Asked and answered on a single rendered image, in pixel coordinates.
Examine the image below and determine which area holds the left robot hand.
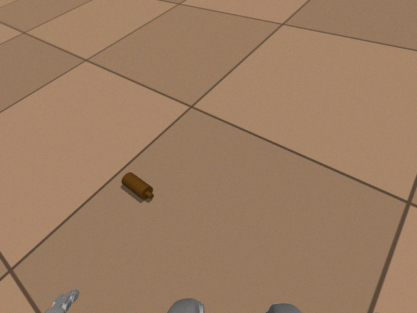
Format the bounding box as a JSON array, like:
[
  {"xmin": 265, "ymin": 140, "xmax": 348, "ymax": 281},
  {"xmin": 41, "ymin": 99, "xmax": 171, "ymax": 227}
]
[{"xmin": 45, "ymin": 290, "xmax": 79, "ymax": 313}]

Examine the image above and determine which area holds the bottle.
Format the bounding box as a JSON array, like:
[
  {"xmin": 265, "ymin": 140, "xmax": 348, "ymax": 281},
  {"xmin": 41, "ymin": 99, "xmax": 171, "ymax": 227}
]
[{"xmin": 122, "ymin": 172, "xmax": 154, "ymax": 200}]

